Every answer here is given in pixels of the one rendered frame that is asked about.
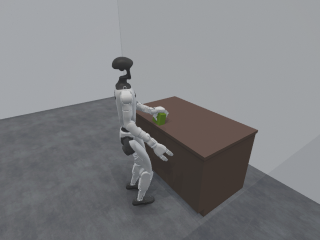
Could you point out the sponge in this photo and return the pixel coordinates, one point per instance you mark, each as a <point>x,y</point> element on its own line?
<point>161,117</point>

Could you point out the robot left shin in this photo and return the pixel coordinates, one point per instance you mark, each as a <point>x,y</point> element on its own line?
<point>135,173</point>

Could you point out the right robot forearm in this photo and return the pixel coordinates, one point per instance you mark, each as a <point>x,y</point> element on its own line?
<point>138,132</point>

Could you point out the table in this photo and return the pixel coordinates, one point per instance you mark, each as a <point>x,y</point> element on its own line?
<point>211,152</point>

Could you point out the right robot hand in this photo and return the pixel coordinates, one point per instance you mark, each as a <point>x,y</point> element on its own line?
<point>160,149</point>

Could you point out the right robot upper arm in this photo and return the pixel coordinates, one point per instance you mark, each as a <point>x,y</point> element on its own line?
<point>126,100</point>

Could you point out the humanoid robot torso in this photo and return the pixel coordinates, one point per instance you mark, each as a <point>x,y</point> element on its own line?
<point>123,134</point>

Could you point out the left robot hand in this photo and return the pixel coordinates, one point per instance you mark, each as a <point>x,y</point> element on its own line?
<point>160,109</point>

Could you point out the left robot forearm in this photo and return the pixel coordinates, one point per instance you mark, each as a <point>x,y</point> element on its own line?
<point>145,109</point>

